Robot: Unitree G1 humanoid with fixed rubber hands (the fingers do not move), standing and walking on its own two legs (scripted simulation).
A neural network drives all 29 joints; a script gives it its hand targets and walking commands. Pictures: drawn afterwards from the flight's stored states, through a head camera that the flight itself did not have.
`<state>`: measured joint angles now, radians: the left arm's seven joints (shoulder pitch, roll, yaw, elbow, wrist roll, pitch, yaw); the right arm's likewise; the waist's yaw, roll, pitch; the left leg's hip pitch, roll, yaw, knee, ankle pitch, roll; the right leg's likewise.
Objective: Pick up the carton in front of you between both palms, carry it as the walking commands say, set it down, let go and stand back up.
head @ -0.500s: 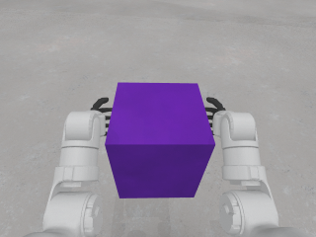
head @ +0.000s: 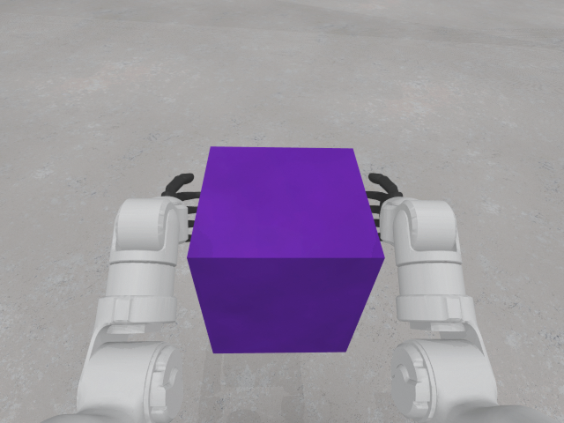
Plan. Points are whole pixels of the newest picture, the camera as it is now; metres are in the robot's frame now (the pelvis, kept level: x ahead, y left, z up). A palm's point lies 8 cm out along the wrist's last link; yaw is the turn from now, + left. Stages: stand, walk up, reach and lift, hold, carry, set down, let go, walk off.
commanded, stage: carry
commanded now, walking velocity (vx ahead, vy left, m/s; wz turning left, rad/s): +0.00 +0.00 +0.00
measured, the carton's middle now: (281, 253) +0.34 +0.00 +0.05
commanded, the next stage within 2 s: none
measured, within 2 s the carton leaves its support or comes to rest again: neither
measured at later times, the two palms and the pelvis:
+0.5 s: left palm (171, 217) +0.35 +0.15 +0.13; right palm (390, 217) +0.35 -0.15 +0.13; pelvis +0.00 +0.00 +0.00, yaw +0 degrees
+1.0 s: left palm (228, 174) +0.46 +0.09 +0.11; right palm (409, 174) +0.46 -0.21 +0.11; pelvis +0.11 -0.05 +0.00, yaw -1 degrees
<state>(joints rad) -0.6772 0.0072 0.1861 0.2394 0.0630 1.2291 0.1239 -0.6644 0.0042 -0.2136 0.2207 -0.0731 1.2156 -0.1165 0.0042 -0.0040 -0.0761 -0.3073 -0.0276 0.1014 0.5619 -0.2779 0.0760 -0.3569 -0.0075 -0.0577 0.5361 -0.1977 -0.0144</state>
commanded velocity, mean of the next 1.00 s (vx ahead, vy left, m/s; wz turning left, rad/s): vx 0.26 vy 0.00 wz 0.00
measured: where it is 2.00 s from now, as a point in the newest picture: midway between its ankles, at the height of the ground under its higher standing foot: (288, 299)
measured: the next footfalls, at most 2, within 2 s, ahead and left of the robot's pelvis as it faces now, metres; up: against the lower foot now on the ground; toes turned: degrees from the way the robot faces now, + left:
right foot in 0.84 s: +0.12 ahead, -0.12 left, +0.00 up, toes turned -7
left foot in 1.30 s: +0.46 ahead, +0.05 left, +0.00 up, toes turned +6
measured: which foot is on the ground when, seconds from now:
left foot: down 0.00-0.86, up 0.88-1.00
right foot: down 0.00-0.60, up 0.62-0.82, down 0.84-1.00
